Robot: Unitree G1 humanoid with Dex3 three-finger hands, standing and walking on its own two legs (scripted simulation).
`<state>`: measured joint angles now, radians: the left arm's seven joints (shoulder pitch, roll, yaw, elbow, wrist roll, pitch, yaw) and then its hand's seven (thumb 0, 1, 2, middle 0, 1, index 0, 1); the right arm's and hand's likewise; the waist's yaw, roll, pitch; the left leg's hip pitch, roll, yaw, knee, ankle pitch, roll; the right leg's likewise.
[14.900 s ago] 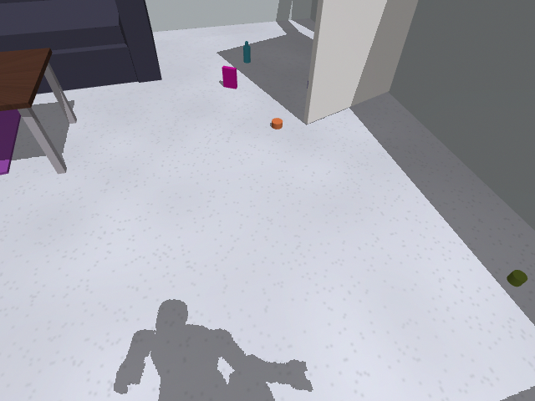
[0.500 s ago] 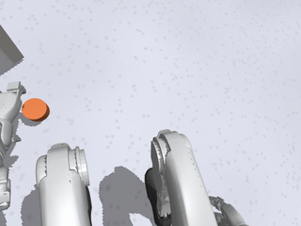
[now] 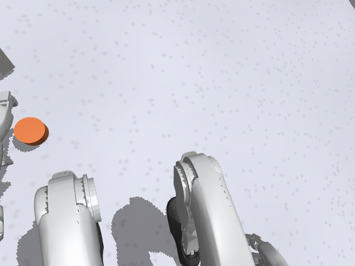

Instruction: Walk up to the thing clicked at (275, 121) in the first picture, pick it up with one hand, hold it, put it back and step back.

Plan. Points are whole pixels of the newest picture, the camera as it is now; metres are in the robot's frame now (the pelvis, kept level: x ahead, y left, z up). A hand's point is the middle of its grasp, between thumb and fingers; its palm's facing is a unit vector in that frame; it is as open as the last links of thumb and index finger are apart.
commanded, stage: rise first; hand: left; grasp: from above
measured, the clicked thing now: (32, 131) +0.45 +0.29 -0.29
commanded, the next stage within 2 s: approach in 0.66 s
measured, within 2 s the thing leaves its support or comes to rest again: neither
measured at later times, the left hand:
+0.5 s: hand out of the picture +0.41 +0.32 -0.18, palm faces -0.45 -0.11 -0.89, open 14.1 cm
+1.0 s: hand (13, 135) +0.42 +0.29 -0.19, palm faces -0.46 -0.09 -0.89, open 13.9 cm
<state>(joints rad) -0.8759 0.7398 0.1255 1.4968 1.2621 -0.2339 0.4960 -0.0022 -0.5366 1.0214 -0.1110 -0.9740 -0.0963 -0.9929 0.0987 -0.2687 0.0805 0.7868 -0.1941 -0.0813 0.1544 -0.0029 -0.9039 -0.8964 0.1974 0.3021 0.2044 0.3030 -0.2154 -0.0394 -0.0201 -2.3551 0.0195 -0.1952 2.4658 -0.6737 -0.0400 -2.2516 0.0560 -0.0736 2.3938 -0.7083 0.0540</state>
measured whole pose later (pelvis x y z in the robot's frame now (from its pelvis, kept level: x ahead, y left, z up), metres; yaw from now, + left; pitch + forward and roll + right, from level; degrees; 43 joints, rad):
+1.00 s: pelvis -0.01 +0.00 +0.00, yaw +0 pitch +31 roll -8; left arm -0.93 0.71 0.03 1.54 1.26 -0.23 0.50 0.00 -0.51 0.99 -0.11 -1.03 -0.11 -1.03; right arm 0.11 -0.27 0.10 0.79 -0.19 -0.11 0.16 0.00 -0.91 -0.89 0.20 0.30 0.20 0.30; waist -0.23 -0.05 -0.02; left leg -2.35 0.02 -0.19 2.45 -0.65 -0.04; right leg -2.25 0.05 -0.07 2.38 -0.69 0.05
